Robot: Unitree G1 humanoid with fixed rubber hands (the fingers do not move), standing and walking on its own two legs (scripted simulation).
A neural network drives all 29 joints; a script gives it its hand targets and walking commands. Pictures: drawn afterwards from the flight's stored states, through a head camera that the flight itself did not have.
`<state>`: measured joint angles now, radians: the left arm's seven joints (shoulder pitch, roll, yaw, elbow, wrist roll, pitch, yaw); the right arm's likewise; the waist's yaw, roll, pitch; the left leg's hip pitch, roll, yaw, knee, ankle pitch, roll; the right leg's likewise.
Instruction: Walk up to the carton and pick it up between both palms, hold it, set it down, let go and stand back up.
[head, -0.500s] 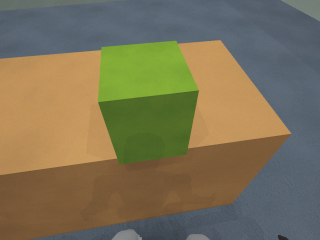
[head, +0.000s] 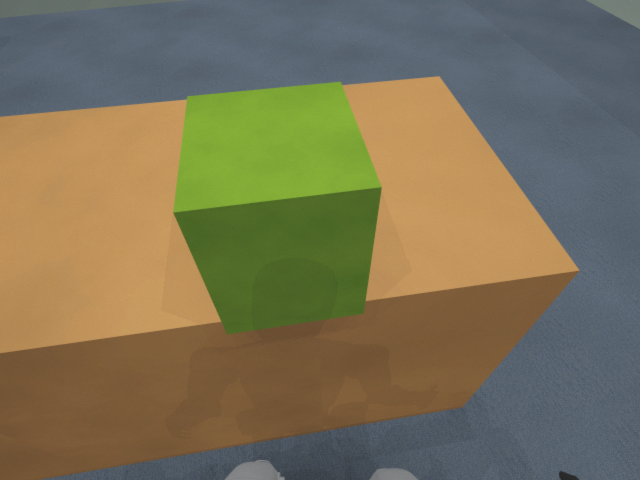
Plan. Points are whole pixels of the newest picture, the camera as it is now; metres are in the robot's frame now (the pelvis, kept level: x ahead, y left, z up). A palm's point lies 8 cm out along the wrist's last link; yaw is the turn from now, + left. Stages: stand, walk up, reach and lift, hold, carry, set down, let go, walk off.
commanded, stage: walk up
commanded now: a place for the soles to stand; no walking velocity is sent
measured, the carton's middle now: (281, 212) +0.43 +0.07 +0.09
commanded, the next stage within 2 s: reach and lift in 0.20 s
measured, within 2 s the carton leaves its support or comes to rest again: neither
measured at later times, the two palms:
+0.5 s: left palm (130, 445) +0.17 +0.26 -0.07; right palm out of the picture +0.11 -0.27 -0.13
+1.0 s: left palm (122, 457) +0.15 +0.24 -0.04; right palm out of the picture +0.13 -0.25 -0.05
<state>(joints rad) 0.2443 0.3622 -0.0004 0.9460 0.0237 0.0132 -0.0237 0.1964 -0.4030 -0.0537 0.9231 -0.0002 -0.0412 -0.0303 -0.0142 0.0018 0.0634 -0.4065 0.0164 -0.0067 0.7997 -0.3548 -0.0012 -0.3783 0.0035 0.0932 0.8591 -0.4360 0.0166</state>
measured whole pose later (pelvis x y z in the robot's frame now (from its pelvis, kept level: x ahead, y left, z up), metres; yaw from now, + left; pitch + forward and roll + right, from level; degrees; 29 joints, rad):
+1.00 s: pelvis -0.02 +0.00 +0.03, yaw +0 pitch -3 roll +1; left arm 0.16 0.27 0.00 0.38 0.00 0.23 0.05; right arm 0.17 -0.22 -0.10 0.68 -0.04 -0.19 0.04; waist 0.01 -0.03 0.14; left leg -0.28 0.02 0.00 0.49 -0.15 -0.04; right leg -0.28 0.00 0.09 0.59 -0.26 0.02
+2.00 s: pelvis -0.03 -0.01 +0.03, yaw -1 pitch -5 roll +2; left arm 0.18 0.17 0.00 -0.18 -0.19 0.38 0.20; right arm 0.21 -0.20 -0.06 -0.01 0.15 0.17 0.00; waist 0.05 -0.04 0.08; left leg -0.21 0.02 -0.02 0.40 -0.12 -0.02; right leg -0.23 0.00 0.09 0.53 -0.22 0.02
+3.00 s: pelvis -0.01 -0.01 +0.04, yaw -1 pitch -3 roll +2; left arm -0.29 0.27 0.00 -0.14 -0.25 0.81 0.25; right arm -0.38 -0.28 -0.06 0.10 0.31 0.47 -0.12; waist 0.07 -0.03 0.08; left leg -0.21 0.02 -0.02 0.40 -0.14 -0.04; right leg -0.23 0.00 0.09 0.53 -0.25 0.02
